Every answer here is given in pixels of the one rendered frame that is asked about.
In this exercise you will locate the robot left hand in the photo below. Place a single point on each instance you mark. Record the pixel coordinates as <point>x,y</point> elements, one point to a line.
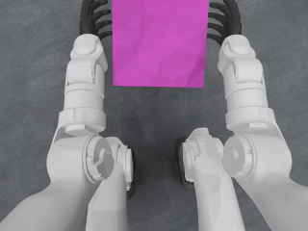
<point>88,18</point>

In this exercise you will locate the robot right forearm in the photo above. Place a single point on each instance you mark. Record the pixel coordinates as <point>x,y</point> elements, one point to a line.
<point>245,91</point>

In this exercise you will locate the carton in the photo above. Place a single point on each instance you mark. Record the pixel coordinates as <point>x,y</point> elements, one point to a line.
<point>159,43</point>

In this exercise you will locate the robot right shin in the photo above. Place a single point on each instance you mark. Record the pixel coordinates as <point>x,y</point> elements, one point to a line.
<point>200,132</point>

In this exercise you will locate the left robot upper arm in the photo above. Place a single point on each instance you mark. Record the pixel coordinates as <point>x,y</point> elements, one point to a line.
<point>76,167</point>

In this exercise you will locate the right robot upper arm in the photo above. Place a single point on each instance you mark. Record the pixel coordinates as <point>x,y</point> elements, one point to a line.
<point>261,164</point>

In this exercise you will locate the robot right hand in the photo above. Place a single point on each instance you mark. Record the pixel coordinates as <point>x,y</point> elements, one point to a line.
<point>231,21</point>

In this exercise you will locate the right robot thigh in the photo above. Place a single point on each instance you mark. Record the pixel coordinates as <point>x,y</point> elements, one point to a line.
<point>217,204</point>

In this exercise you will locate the robot left forearm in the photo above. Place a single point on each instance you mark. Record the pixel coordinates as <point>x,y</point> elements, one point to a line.
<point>84,91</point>

